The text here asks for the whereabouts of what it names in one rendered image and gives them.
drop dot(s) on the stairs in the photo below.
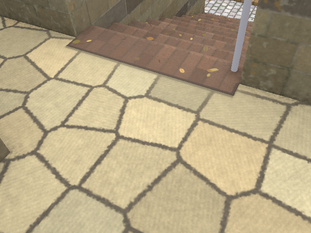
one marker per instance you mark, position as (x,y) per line
(205,33)

